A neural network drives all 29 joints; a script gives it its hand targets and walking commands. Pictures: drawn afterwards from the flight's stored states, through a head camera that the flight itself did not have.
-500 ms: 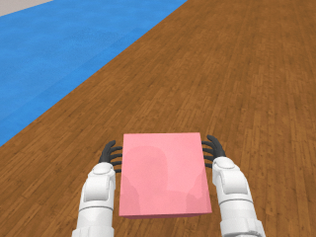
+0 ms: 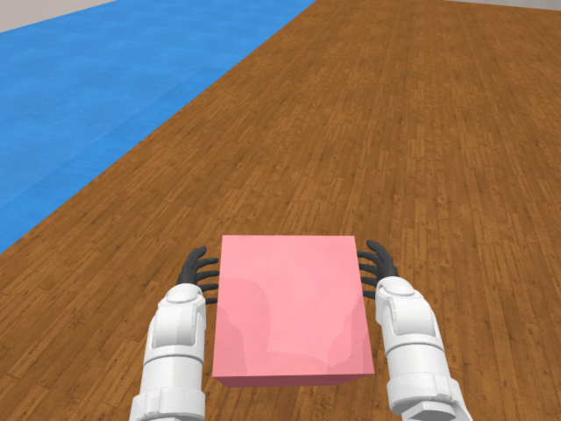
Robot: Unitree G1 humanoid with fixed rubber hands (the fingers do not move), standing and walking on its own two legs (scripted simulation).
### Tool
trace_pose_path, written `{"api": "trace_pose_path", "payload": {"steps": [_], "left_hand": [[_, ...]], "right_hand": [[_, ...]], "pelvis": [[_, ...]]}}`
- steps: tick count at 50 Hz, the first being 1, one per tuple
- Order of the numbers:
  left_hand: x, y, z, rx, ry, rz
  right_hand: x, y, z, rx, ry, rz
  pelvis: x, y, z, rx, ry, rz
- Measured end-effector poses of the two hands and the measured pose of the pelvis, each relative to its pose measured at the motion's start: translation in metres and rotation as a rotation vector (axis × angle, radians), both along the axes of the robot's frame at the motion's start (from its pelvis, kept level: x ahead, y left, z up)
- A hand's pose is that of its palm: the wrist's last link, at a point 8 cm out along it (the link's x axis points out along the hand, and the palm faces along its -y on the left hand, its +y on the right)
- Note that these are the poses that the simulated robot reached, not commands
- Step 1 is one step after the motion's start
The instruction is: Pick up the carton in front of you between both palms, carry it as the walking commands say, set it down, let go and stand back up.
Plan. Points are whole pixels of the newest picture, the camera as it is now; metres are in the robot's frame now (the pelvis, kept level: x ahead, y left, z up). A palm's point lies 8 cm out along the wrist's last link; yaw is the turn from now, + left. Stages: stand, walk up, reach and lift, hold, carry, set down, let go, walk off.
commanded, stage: hold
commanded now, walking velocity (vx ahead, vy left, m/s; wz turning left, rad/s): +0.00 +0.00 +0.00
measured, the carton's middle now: (285, 318) +0.31 +0.00 -0.06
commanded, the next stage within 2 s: set down in 0.30 s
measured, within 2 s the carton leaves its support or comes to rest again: neither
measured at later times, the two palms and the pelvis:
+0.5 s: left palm (196, 270) +0.33 +0.15 +0.04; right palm (382, 268) +0.33 -0.15 +0.05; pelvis +0.04 +0.01 +0.00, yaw -3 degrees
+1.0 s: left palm (202, 319) +0.36 +0.16 -0.16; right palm (344, 318) +0.36 -0.13 -0.15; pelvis -0.02 -0.01 -0.07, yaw -3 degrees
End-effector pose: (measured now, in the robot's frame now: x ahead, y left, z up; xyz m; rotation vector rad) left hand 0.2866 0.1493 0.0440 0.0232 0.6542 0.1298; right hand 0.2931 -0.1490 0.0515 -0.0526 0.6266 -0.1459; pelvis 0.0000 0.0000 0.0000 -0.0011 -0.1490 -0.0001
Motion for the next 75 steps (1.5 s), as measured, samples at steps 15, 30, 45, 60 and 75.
{"api": "trace_pose_path", "payload": {"steps": [15,30,45,60,75], "left_hand": [[0.029,0.001,0.004,-0.013,0.003,-0.037],[0.060,-0.008,-0.028,-0.023,0.059,-0.014],[0.068,0.008,-0.173,-0.009,0.042,-0.029],[0.105,0.024,-0.255,-0.012,-0.007,-0.014],[0.125,0.033,-0.354,0.003,0.028,-0.019]], "right_hand": [[0.014,0.001,0.006,0.013,0.002,-0.051],[0.050,-0.005,-0.021,0.002,0.057,-0.060],[0.061,0.013,-0.165,0.008,0.034,-0.102],[0.075,0.033,-0.246,0.042,-0.018,-0.175],[0.099,0.041,-0.339,0.032,0.009,-0.160]], "pelvis": [[0.020,0.015,0.001,0.003,0.014,-0.045],[0.034,0.002,-0.001,0.011,0.096,-0.047],[-0.003,-0.012,-0.046,0.003,0.551,-0.039],[-0.043,0.005,-0.134,-0.025,0.764,-0.047],[-0.048,0.020,-0.220,-0.045,0.891,-0.062]]}}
